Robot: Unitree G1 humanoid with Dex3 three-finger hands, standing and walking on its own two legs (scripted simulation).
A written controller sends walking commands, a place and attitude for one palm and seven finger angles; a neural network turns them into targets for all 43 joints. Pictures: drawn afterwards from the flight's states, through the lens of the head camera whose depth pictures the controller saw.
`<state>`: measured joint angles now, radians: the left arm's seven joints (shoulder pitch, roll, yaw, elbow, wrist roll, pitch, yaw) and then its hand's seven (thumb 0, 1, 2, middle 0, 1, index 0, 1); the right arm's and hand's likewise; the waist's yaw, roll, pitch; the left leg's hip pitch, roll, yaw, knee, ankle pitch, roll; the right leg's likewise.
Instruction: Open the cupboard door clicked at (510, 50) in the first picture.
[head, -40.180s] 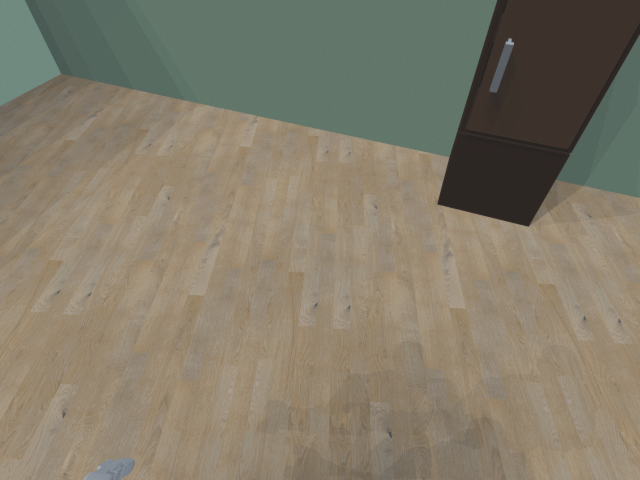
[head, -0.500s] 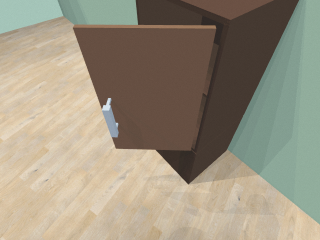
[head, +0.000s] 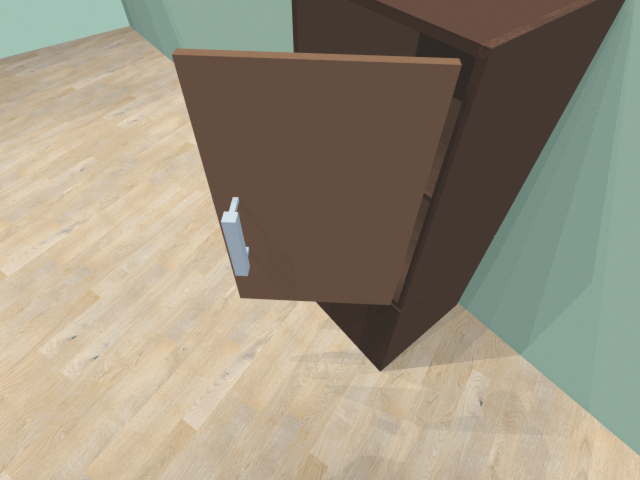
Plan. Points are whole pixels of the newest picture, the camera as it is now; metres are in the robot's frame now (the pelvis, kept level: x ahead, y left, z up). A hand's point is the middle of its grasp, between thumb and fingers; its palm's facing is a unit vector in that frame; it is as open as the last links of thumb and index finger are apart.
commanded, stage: look again from close up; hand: left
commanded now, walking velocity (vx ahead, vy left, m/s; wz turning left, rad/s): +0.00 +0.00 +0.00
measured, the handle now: (238, 237) +0.53 +0.19 -0.08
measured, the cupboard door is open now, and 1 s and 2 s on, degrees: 48 48 48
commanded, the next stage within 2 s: raise the hand with hooked fingers in 0.56 s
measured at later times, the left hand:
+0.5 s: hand out of the picture +0.03 +0.17 -0.17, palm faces +0.01 -0.98 -0.22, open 7.4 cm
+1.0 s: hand (196, 435) +0.18 +0.17 -0.04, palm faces +0.05 -1.00 -0.04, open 8.2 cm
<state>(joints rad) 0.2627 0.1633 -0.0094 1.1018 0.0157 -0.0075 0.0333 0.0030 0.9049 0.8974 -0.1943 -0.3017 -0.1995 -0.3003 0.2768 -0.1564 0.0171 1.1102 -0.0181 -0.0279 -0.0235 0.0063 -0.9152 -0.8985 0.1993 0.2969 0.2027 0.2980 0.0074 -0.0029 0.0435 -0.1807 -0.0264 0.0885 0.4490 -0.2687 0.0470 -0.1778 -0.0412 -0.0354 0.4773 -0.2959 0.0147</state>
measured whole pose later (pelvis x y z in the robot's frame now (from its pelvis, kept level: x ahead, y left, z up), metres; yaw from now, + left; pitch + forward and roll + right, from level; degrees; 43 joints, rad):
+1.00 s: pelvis -0.05 -0.04 -0.06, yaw +1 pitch +11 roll +1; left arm 0.22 0.22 0.24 0.39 -0.26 -0.60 -0.35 0.00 0.70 0.81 -0.21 -0.43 -0.21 -0.43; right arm 0.15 -0.26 -0.05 0.62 0.01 -0.26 -0.01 0.01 -0.90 -0.90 0.20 0.30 0.20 0.30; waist -0.01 -0.04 -0.12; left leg -0.74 0.02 0.04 0.95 -0.41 -0.01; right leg -0.73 -0.02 -0.07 0.99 -0.46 -0.05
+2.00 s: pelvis -0.05 +0.00 -0.10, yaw +2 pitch +18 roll -4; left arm 0.11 0.37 0.37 0.28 -0.34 -0.37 -0.47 -0.01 -0.44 0.33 -0.29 -1.16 -0.30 -1.16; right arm 0.21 -0.26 0.02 0.52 0.03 -0.21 -0.05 0.01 -0.90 -0.90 0.20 0.30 0.21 0.30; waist 0.01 0.02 -0.15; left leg -1.03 0.02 0.00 1.22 -0.52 0.04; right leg -0.95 -0.02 -0.11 1.16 -0.52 -0.01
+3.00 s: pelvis -0.05 -0.01 -0.11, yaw +1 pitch +20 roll -3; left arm -0.05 0.40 0.43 0.43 -0.36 -0.37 -0.54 -0.01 -0.50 0.30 -0.30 -1.20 -0.30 -1.20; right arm 0.24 -0.28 0.03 0.54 0.03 -0.20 -0.06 0.01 -0.90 -0.90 0.20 0.30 0.21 0.30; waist 0.00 0.03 -0.15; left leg -1.06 0.04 -0.01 1.25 -0.53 0.03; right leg -0.99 -0.01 -0.11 1.19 -0.54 -0.02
